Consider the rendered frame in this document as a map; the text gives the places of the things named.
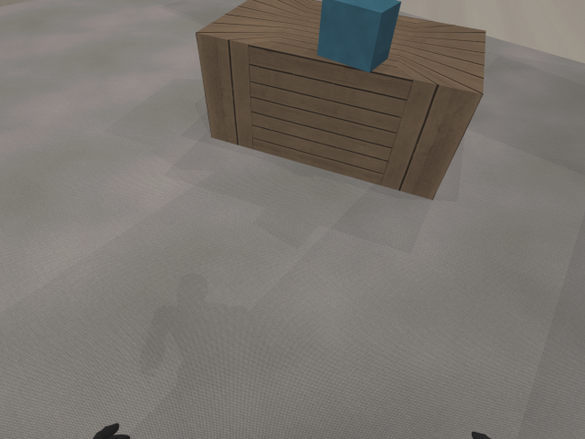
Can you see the carton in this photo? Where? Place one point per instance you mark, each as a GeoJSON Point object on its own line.
{"type": "Point", "coordinates": [357, 33]}

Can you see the pedestal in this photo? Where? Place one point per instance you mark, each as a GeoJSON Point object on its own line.
{"type": "Point", "coordinates": [397, 126]}

